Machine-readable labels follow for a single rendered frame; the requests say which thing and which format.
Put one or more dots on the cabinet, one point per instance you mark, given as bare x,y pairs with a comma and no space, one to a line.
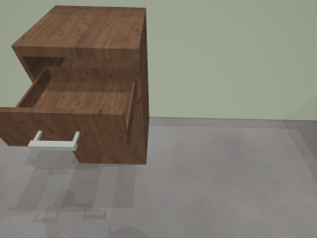
95,36

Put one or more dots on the drawer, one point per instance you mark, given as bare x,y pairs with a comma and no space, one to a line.
98,102

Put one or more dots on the handle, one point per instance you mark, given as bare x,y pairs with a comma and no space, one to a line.
39,145

